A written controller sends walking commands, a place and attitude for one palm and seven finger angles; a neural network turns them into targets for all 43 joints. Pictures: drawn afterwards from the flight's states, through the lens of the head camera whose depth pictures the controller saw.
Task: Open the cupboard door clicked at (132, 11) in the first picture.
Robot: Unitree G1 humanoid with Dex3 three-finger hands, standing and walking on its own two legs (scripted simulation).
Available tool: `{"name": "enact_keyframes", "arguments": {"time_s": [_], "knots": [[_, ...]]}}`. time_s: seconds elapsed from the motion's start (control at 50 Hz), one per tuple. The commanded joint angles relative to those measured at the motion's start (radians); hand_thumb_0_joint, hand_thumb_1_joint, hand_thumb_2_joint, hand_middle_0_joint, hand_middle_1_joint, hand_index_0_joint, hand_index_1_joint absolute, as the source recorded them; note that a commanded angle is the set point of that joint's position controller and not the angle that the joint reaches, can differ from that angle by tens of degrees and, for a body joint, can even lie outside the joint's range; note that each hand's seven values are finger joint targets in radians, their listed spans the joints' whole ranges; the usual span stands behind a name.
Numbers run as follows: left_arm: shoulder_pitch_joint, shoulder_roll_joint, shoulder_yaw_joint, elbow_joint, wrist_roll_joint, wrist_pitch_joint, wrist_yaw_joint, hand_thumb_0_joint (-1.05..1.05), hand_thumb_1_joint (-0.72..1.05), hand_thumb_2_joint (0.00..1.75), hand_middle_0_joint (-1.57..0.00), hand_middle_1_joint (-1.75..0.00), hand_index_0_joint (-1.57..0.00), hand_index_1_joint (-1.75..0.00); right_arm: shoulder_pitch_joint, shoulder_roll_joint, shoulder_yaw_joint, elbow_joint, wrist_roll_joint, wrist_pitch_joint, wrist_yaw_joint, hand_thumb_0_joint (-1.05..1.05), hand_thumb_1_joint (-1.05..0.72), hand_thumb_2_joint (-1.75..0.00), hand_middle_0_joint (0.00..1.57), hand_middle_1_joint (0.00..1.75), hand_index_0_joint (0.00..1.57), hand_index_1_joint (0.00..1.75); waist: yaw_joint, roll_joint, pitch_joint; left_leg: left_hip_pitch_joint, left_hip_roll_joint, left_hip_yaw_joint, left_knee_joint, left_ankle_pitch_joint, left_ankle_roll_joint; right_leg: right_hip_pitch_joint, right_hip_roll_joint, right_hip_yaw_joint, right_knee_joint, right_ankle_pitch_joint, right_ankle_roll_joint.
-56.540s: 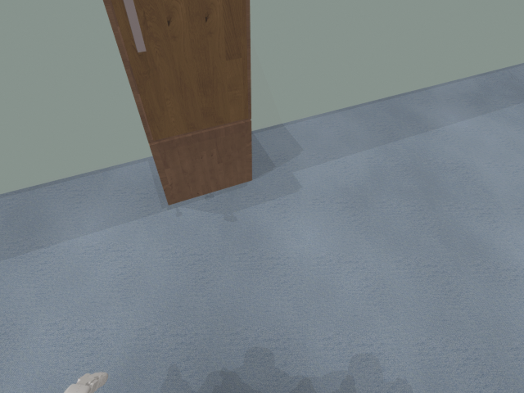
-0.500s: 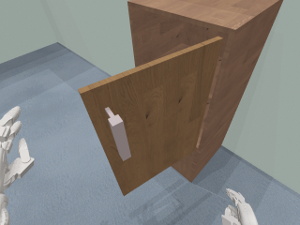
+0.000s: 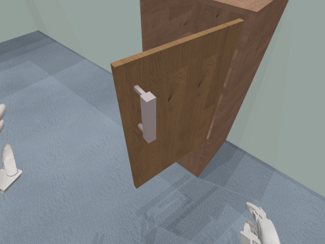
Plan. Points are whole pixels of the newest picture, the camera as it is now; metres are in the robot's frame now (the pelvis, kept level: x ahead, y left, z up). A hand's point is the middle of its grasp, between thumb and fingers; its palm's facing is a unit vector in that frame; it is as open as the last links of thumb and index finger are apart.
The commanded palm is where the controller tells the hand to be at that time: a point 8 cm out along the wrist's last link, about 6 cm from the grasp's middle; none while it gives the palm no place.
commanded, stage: step back with the hand held close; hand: left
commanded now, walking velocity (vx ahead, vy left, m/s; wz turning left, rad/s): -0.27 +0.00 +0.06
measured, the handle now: (144, 114) +0.40 +0.08 +0.11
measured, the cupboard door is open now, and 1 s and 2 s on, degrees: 77 77 77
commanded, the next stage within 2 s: stop stepping back and stand still in 0.38 s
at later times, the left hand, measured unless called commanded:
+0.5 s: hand out of the picture +0.09 +0.31 +0.18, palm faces +0.44 -0.80 -0.40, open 7.4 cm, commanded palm +0.02 +0.34 +0.18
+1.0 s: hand out of the picture +0.00 +0.33 +0.17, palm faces +0.47 -0.83 -0.30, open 7.4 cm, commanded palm -0.09 +0.36 +0.18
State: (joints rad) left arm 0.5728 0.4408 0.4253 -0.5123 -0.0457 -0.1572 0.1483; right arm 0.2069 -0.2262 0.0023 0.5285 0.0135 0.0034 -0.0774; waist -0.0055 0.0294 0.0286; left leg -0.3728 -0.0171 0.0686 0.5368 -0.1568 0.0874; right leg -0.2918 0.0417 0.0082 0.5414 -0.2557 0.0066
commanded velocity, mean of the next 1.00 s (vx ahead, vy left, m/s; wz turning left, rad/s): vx -0.03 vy -0.03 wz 0.00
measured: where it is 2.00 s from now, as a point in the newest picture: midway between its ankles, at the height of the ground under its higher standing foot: outside the picture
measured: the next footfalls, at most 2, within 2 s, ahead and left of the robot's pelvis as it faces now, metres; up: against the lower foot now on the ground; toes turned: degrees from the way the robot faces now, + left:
left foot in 0.32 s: +0.05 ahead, +0.09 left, +0.00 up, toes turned +2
right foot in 0.72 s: -0.29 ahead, -0.04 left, +0.00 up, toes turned -4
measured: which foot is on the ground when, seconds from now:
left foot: down 0.00-0.20, up 0.22-0.30, down 0.32-0.70, up 0.72-0.86, down 0.88-1.00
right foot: down 0.00-0.32, up 0.34-0.70, down 0.72-0.90, up 0.92-1.00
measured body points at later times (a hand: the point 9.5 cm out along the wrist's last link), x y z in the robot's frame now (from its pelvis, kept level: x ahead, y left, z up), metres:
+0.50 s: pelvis -0.12 +0.04 +0.01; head -0.10 +0.08 +0.45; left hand +0.06 +0.35 +0.20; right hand +0.07 -0.19 -0.05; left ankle +0.01 +0.09 -0.73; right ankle -0.17 -0.12 -0.66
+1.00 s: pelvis -0.24 +0.06 -0.01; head -0.26 +0.08 +0.44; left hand -0.03 +0.37 +0.19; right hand -0.12 -0.18 -0.09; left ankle -0.16 +0.14 -0.73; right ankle -0.28 -0.05 -0.68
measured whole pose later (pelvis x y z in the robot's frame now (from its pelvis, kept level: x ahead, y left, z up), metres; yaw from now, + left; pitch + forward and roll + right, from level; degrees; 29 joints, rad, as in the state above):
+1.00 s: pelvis -0.24 +0.06 -0.01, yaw -2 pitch -5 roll -1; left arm 0.33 0.38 0.43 -0.35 -0.05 -0.13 0.17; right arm 0.26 -0.19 0.03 0.69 -0.01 -0.12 -0.07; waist -0.04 -0.03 0.02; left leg -0.31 -0.03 0.04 0.60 -0.21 0.06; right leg -0.33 0.05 0.02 1.04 -0.47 -0.02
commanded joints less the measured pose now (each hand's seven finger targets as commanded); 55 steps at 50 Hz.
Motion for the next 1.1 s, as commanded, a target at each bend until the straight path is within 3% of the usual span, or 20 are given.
{"name": "enact_keyframes", "arguments": {"time_s": [0.0, 0.08, 0.14, 0.22, 0.26, 0.32, 0.36, 0.44, 0.52, 0.6, 0.66, 0.72, 0.76, 0.84, 0.88, 0.9, 0.96, 1.0, 1.04, 1.08], "knots": [[-0.059, 0.139, 0.125, -0.179, 0.017, -0.068, 0.022, 0.00, 0.90, 0.90, -0.20, -0.30, -0.20, -0.30, -0.092, -0.143, -0.061, -0.145, -0.003, -0.079, -0.010, 0.00, -0.90, -0.90, 0.20, 0.30, 0.20, 0.30, 0.022, 0.119, -0.066, -0.355, 0.258, -0.305, -0.383, -0.555, 0.024, 0.306, 0.009, 0.004, 0.158, -0.065, -0.008], [-0.079, 0.138, 0.110, -0.196, 0.009, -0.079, 0.019, 0.00, 0.90, 0.90, -0.20, -0.30, -0.20, -0.30, -0.093, -0.128, -0.058, -0.124, -0.008, -0.100, -0.002, 0.00, -0.90, -0.90, 0.20, 0.30, 0.20, 0.30, 0.014, 0.062, -0.058, -0.220, 0.188, -0.256, -0.304, -0.493, -0.024, 0.166, -0.016, 0.044, -0.008, -0.180, -0.046], [-0.107, 0.154, 0.092, -0.252, -0.012, -0.102, 0.023, 0.00, 0.90, 0.90, -0.20, -0.30, -0.20, -0.30, -0.072, -0.111, -0.063, -0.088, -0.006, -0.116, 0.013, 0.00, -0.90, -0.90, 0.20, 0.30, 0.20, 0.30, -0.001, -0.098, -0.141, 0.170, 0.057, -0.116, 0.013, -0.200, -0.102, -0.143, -0.164, 0.214, -0.253, -0.222, -0.126], [-0.102, 0.172, 0.107, -0.243, 0.000, -0.100, 0.032, 0.00, 0.90, 0.90, -0.20, -0.30, -0.20, -0.30, -0.079, -0.093, -0.058, -0.076, -0.006, -0.115, 0.009, 0.00, -0.90, -0.90, 0.20, 0.30, 0.20, 0.30, -0.009, -0.182, -0.155, 0.140, 0.031, -0.108, 0.252, -0.155, -0.090, -0.127, -0.300, 0.250, -0.194, 0.283, -0.148], [-0.118, 0.179, 0.112, -0.235, -0.002, -0.090, 0.032, 0.00, 0.90, 0.90, -0.20, -0.30, -0.20, -0.30, -0.087, -0.093, -0.048, -0.065, -0.010, -0.104, 0.000, 0.00, -0.90, -0.90, 0.20, 0.30, 0.20, 0.30, -0.019, -0.091, -0.102, 0.121, 0.062, -0.129, 0.041, -0.034, -0.086, -0.086, -0.239, 0.182, -0.096, 0.381, -0.094], [-0.156, 0.185, 0.133, -0.243, -0.007, -0.104, 0.032, 0.00, 0.90, 0.90, -0.20, -0.30, -0.20, -0.30, -0.096, -0.114, -0.049, -0.068, -0.014, -0.130, -0.010, 0.00, -0.90, -0.90, 0.20, 0.30, 0.20, 0.30, 0.014, 0.227, -0.131, 0.083, 0.272, -0.315, -0.204, 0.432, -0.001, 0.006, 0.006, 0.036, 0.189, -0.077, 0.005], [-0.103, 0.178, 0.143, -0.222, -0.010, -0.123, 0.025, 0.00, 0.90, 0.90, -0.20, -0.30, -0.20, -0.30, -0.079, -0.108, -0.054, -0.055, -0.043, -0.154, 0.003, 0.00, -0.90, -0.90, 0.20, 0.30, 0.20, 0.30, 0.015, 0.220, -0.176, -0.014, 0.359, -0.447, -0.330, 0.097, 0.036, 0.036, 0.040, 0.085, 0.471, -0.317, 0.001], [-0.050, 0.146, 0.119, -0.254, -0.016, -0.107, 0.027, 0.00, 0.90, 0.90, -0.20, -0.30, -0.20, -0.30, -0.097, -0.118, -0.072, -0.059, -0.024, -0.156, 0.023, 0.00, -0.90, -0.90, 0.20, 0.30, 0.20, 0.30, 0.017, 0.106, -0.186, 0.042, 0.296, -0.300, -0.348, -0.156, 0.030, -0.017, 0.036, 0.047, 0.493, -0.214, 0.004], [-0.023, 0.132, 0.090, -0.298, -0.023, -0.076, 0.024, 0.00, 0.90, 0.90, -0.20, -0.30, -0.20, -0.30, -0.101, -0.101, -0.054, -0.072, -0.016, -0.151, 0.035, 0.00, -0.90, -0.90, 0.20, 0.30, 0.20, 0.30, 0.014, 0.218, -0.193, 0.040, 0.207, -0.225, -0.494, -0.449, -0.084, 0.092, 0.094, -0.096, 0.313, -0.274, -0.011], [-0.008, 0.167, 0.104, -0.340, -0.028, -0.062, 0.029, 0.00, 0.90, 0.90, -0.20, -0.30, -0.20, -0.30, -0.077, -0.077, -0.046, -0.064, -0.026, -0.159, 0.028, 0.00, -0.90, -0.90, 0.20, 0.30, 0.20, 0.30, 0.024, 0.325, -0.231, 0.152, 0.098, -0.114, -0.491, -0.376, -0.255, 0.228, 0.145, -0.177, -0.077, -0.354, -0.057], [0.052, 0.225, 0.154, -0.351, -0.035, -0.052, 0.023, 0.00, 0.90, 0.90, -0.20, -0.30, -0.20, -0.30, -0.043, -0.068, -0.039, -0.039, -0.021, -0.125, 0.024, 0.00, -0.90, -0.90, 0.20, 0.30, 0.20, 0.30, 0.010, -0.073, -0.200, 0.309, -0.009, -0.019, 0.147, -0.094, -0.146, -0.053, -0.160, 0.062, -0.399, -0.080, -0.132], [-0.047, 0.282, 0.227, -0.313, -0.049, -0.048, 0.019, 0.00, 0.90, 0.90, -0.20, -0.30, -0.20, -0.30, -0.078, -0.086, -0.029, -0.047, -0.021, -0.118, 0.029, 0.00, -0.90, -0.90, 0.20, 0.30, 0.20, 0.30, -0.006, -0.154, -0.150, -0.047, 0.018, -0.098, 0.591, -0.115, -0.117, -0.034, -0.358, 0.187, -0.364, 0.003, -0.246], [-0.156, 0.158, 0.112, -0.203, -0.046, -0.028, -0.002, 0.00, 0.90, 0.90, -0.20, -0.30, -0.20, -0.30, -0.109, -0.135, -0.076, -0.043, 0.008, -0.131, 0.021, 0.00, -0.90, -0.90, 0.20, 0.30, 0.20, 0.30, -0.025, -0.249, 0.062, -0.116, 0.078, -0.175, 0.492, -0.090, -0.104, -0.088, -0.299, 0.247, -0.372, -0.189, -0.205], [-0.311, 0.129, 0.046, -0.065, -0.016, -0.028, 0.012, 0.00, 0.90, 0.90, -0.20, -0.30, -0.20, -0.30, -0.086, -0.132, -0.035, -0.002, -0.002, -0.144, -0.028, 0.00, -0.90, -0.90, 0.20, 0.30, 0.20, 0.30, -0.050, 0.123, 0.102, 0.217, 0.042, -0.064, -0.076, -0.195, -0.048, -0.114, -0.155, 0.009, 0.066, -0.067, -0.106], [-0.441, 0.137, 0.020, -0.125, 0.007, -0.067, 0.026, 0.00, 0.90, 0.90, -0.20, -0.30, -0.20, -0.30, -0.054, -0.138, -0.023, -0.026, -0.020, -0.176, -0.020, 0.00, -0.90, -0.90, 0.20, 0.30, 0.20, 0.30, -0.038, 0.442, 0.053, 0.311, 0.361, -0.705, -0.314, -0.224, 0.096, -0.324, 0.025, -0.018, 0.516, -0.333, -0.020], [-0.429, 0.190, 0.050, -0.129, 0.018, -0.083, 0.024, 0.00, 0.90, 0.90, -0.20, -0.30, -0.20, -0.30, -0.057, -0.097, -0.003, -0.030, -0.028, -0.193, -0.017, 0.00, -0.90, -0.90, 0.20, 0.30, 0.20, 0.30, -0.037, 0.288, 0.065, 0.217, 0.386, -0.777, -0.379, -0.325, 0.121, -0.308, 0.006, 0.068, 0.619, -0.288, -0.036], [-0.217, 0.188, 0.096, -0.200, 0.007, -0.085, 0.010, 0.00, 0.90, 0.90, -0.20, -0.30, -0.20, -0.30, -0.082, -0.108, -0.040, -0.017, -0.023, -0.204, 0.012, 0.00, -0.90, -0.90, 0.20, 0.30, 0.20, 0.30, 0.008, -0.058, -0.024, 0.003, 0.302, -0.513, -0.418, -0.455, 0.073, -0.096, -0.041, 0.049, 0.549, -0.130, -0.024], [-0.009, 0.157, 0.111, -0.257, 0.001, -0.081, 0.011, 0.00, 0.90, 0.90, -0.20, -0.30, -0.20, -0.30, -0.108, -0.103, -0.041, -0.031, -0.020, -0.196, 0.028, 0.00, -0.90, -0.90, 0.20, 0.30, 0.20, 0.30, 0.025, 0.120, -0.076, -0.107, 0.215, -0.272, -0.438, -0.479, 0.021, 0.072, -0.021, -0.050, 0.434, -0.083, -0.015], [0.094, 0.194, 0.171, -0.285, 0.015, -0.094, 0.020, 0.00, 0.90, 0.90, -0.20, -0.30, -0.20, -0.30, -0.111, -0.102, -0.048, -0.050, -0.022, -0.188, 0.034, 0.00, -0.90, -0.90, 0.20, 0.30, 0.20, 0.30, 0.038, 0.322, -0.087, -0.190, 0.180, -0.176, -0.471, -0.544, -0.013, 0.166, 0.004, -0.124, 0.355, -0.084, -0.019], [0.106, 0.170, 0.165, -0.259, 0.020, -0.109, 0.029, 0.00, 0.90, 0.90, -0.20, -0.30, -0.20, -0.30, -0.090, -0.091, -0.050, -0.056, -0.026, -0.172, 0.027, 0.00, -0.90, -0.90, 0.20, 0.30, 0.20, 0.30, 0.021, 0.338, -0.066, -0.245, 0.202, -0.165, -0.453, -0.562, 0.001, 0.231, 0.003, -0.151, 0.267, -0.155, -0.027]]}}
